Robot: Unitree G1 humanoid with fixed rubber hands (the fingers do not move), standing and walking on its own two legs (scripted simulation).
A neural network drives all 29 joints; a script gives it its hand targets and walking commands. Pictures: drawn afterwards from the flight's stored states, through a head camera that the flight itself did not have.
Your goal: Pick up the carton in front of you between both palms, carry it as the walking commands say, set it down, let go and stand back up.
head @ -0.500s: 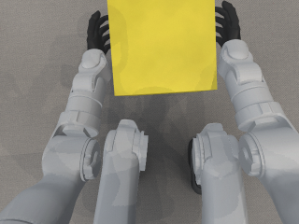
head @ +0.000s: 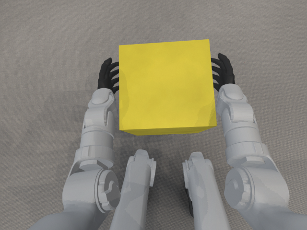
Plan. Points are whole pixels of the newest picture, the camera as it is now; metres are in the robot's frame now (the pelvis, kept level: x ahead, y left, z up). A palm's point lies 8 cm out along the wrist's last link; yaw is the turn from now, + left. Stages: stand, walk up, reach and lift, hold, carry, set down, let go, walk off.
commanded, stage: reach and lift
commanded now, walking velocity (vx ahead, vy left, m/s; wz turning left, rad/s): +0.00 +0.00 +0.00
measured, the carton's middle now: (165, 97) +0.46 +0.02 -0.13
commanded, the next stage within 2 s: none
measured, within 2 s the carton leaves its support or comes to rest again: neither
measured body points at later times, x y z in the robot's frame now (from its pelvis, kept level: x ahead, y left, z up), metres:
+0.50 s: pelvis +0.06 +0.00 +0.15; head +0.19 +0.00 +0.58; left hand +0.44 +0.16 +0.09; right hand +0.44 -0.14 +0.09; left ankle +0.11 +0.13 -0.47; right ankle +0.11 -0.12 -0.47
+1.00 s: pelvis +0.10 +0.00 +0.26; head +0.11 +0.00 +0.71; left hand +0.41 +0.16 +0.25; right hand +0.41 -0.15 +0.25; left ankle +0.11 +0.13 -0.47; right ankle +0.11 -0.12 -0.47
